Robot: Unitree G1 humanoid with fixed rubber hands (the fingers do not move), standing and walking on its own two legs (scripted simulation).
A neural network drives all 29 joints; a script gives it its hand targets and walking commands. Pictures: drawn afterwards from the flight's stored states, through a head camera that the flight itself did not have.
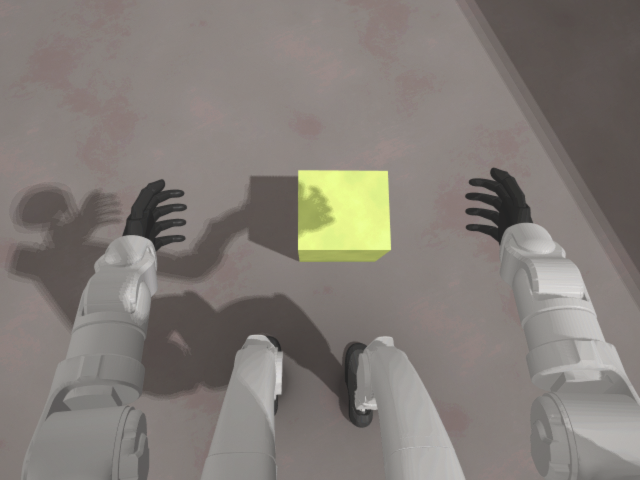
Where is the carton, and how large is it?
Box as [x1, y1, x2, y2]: [298, 170, 390, 261]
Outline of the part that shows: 298,170 298,253 300,261 374,261 390,249 387,171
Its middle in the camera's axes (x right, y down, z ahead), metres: +0.05 -0.06 +0.98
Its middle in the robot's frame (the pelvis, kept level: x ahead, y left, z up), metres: +0.52 -0.06 -0.58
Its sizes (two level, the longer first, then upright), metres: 0.209 0.187 0.207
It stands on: the floor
